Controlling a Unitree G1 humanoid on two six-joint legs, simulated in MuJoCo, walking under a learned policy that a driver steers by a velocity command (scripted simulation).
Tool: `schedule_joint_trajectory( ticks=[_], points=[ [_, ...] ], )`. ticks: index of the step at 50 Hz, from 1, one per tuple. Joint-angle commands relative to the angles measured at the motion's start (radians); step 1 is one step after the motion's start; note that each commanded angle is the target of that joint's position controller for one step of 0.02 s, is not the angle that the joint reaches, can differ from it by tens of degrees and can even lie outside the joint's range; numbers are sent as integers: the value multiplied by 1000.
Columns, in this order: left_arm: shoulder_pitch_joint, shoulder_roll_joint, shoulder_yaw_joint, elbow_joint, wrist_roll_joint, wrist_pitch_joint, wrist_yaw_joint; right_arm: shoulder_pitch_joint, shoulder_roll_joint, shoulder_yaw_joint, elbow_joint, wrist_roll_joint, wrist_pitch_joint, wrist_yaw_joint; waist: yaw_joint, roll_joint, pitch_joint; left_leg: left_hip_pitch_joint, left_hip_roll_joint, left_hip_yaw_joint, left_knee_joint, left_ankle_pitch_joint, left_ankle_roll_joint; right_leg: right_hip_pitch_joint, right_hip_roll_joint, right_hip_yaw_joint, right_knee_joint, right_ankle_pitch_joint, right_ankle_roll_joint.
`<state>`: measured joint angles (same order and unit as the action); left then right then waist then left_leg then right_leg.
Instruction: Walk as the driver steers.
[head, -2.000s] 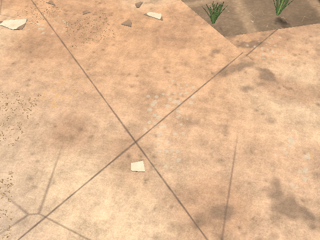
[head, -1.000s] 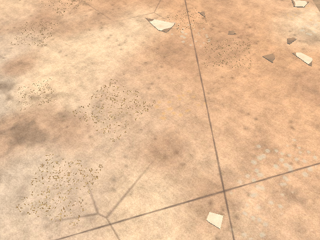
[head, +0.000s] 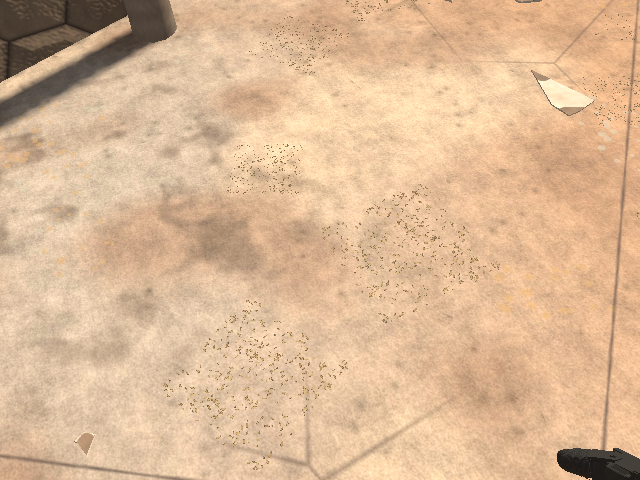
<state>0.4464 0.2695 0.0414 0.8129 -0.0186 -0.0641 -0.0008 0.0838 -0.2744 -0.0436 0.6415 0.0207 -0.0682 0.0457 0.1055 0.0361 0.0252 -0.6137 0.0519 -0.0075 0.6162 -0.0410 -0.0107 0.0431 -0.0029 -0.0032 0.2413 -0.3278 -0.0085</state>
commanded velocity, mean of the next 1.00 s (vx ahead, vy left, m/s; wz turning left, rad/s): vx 0.49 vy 0.00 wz -0.02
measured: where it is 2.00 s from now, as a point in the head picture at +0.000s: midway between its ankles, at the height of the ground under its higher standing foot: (440, 225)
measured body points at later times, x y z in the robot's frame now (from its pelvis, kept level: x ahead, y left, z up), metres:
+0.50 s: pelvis +0.27 +0.04 +0.00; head +0.30 +0.04 +0.45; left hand +0.49 +0.27 -0.08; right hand +0.29 -0.25 -0.12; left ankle +0.19 +0.13 -0.74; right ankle +0.47 -0.12 -0.69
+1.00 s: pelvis +0.55 -0.01 +0.01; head +0.58 -0.02 +0.46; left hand +0.58 +0.27 -0.11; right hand +0.74 -0.26 -0.09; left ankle +0.73 +0.16 -0.69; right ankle +0.50 -0.10 -0.74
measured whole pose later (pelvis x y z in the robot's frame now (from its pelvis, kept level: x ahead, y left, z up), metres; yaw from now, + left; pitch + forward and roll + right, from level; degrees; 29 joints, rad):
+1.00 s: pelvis +0.55 -0.01 +0.01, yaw -2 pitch +1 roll -1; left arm 0.37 0.27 0.05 0.82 -0.01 -0.08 -0.01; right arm 0.08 -0.28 -0.04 0.74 0.00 -0.07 0.01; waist 0.08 0.05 0.03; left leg -0.64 0.11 -0.07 0.66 0.02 -0.04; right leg -0.06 0.07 -0.01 0.24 -0.20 -0.06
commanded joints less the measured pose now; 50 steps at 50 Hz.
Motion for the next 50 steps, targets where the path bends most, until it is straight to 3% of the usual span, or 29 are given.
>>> schedule_joint_trajectory(
  ticks=[1,3,4,5,6,7,8,9,10,11,12,15,17,21,24,26,29,30,31,32,33,34,35,36,37,38,41,45,50],
  points=[
    [-10,203,52,-38,-12,-3,6,-130,-73,-16,-107,7,-26,13,-33,-156,70,51,-27,20,-75,-6,36,-50,-256,134,-59,377,-158],
    [-32,223,58,-35,-12,6,11,-25,-116,-38,-82,1,-25,6,-112,-160,-5,221,-67,51,-112,-38,81,-20,-243,91,83,691,-130],
    [-30,209,52,-35,-8,10,14,120,-155,-60,-38,-2,-20,-4,-184,-143,-102,428,-87,70,-125,-30,112,-63,-199,48,259,811,-106],
    [-31,168,34,-56,14,9,17,304,-206,-78,-2,-7,-13,-18,-262,-81,-245,736,48,-72,-81,-47,162,-255,-161,26,535,606,-72],
    [88,28,-6,-92,13,-8,14,364,-311,-93,15,-28,-12,-17,-189,229,-394,1041,316,-592,-185,-307,319,-626,29,17,925,-62,-2],
    [40,118,11,-76,-8,-30,9,362,-216,-70,15,-16,-13,-15,-224,210,-408,1014,329,-768,-321,-443,326,-736,23,149,1054,-226,-7],
    [-63,175,29,-105,-34,-39,1,292,-173,-53,18,-12,-13,-18,-214,152,-231,891,299,-610,-331,-410,284,-820,-32,124,1084,-159,-16],
    [-124,168,24,-118,-26,-45,1,233,-153,-46,14,-13,-12,-19,-188,63,-144,751,257,-480,-341,-293,261,-796,-80,94,1045,-70,-23],
    [-153,156,25,-121,-5,-46,3,185,-133,-40,15,-22,-13,-16,-157,23,-85,631,215,-395,-364,-185,252,-764,-108,83,987,-9,-19],
    [-137,148,29,-115,1,-37,1,155,-109,-33,12,-32,-18,-14,-120,40,-69,553,181,-332,-392,-109,244,-706,-135,91,951,36,-17],
    [-114,132,26,-106,0,-27,-1,139,-103,-33,15,-31,-23,-14,-100,58,-68,507,169,-300,-421,-75,251,-666,-142,89,931,59,-10],
    [-136,100,19,-112,11,-2,3,145,-121,-39,47,-17,-43,-16,-79,36,-20,426,159,-211,-482,6,272,-675,-151,71,843,111,21],
    [-215,93,15,-139,18,-2,5,169,-134,-42,67,-18,-44,-24,-97,15,14,431,150,-168,-500,41,269,-725,-155,68,729,214,37],
    [-364,64,1,-174,12,-21,-12,225,-162,-45,98,-9,-31,-35,-153,5,41,449,113,-79,-503,54,225,-679,-115,27,454,425,31],
    [-456,68,-1,-205,2,-30,-30,293,-182,-48,134,-1,-19,-38,-190,2,57,530,148,-85,-478,35,220,-677,-91,20,353,448,17],
    [-492,78,3,-226,1,-33,-42,317,-187,-50,153,1,-6,-41,-192,7,63,612,181,-97,-439,67,209,-700,-81,27,307,396,-5],
    [-448,107,14,-226,4,-36,-51,312,-205,-56,167,2,12,-48,-149,36,21,695,201,-99,-339,266,179,-612,-44,4,267,271,-47],
    [-366,130,28,-206,7,-36,-47,293,-213,-57,166,1,17,-51,-97,44,-34,693,178,-75,-236,437,162,-486,-11,-28,247,258,-69],
    [-213,174,52,-163,9,-34,-37,289,-193,-48,163,-5,22,-54,-24,30,-138,630,126,-35,-49,508,134,-260,-1,-40,246,285,-103],
    [-29,249,71,-132,19,-28,-25,301,-137,-23,135,-32,20,-58,34,-86,-302,416,64,7,274,220,96,61,-189,169,296,340,-167],
    [-8,301,79,-114,21,-26,-34,441,-21,8,127,-20,-2,-46,-49,-355,-419,26,-123,-29,590,-497,37,360,-386,660,167,77,-321],
    [-13,195,54,-125,9,-25,-33,360,-134,-14,139,0,-19,-40,3,-236,-375,-88,-77,-141,684,-536,45,335,-368,712,84,-54,-288],
    [-80,167,42,-129,10,-25,-29,259,-174,-27,106,22,-30,-35,-4,-179,-225,-145,-30,-112,687,-449,54,210,-340,564,64,-21,-251],
    [-143,158,38,-135,14,-24,-28,206,-160,-22,94,16,-34,-39,-34,-91,-142,-120,19,-79,643,-359,50,70,-304,460,44,94,-235],
    [-185,137,33,-137,22,-25,-30,183,-151,-25,91,-1,-32,-41,-62,-70,-84,-89,48,-72,586,-304,43,-41,-271,384,16,198,-233],
    [-206,122,28,-139,32,-31,-30,206,-139,-27,96,-5,-24,-40,-95,-97,-79,-25,72,-80,556,-265,37,-110,-247,336,-12,254,-229],
    [-210,125,31,-117,20,-48,-31,229,-94,-19,108,-10,5,-45,-125,-105,-54,14,86,-64,476,-221,9,-199,-223,237,-82,332,-248],
    [-159,155,41,-80,12,-39,-14,77,-76,-12,59,-26,0,-47,-92,-77,7,-47,81,-54,234,-25,-23,-203,-186,167,-119,364,-236],
    [-71,190,53,-39,-3,-17,2,-94,-64,-4,19,-14,-26,-25,-33,-87,31,43,13,-33,-35,133,-36,-185,-171,152,-81,311,-205]
  ],
)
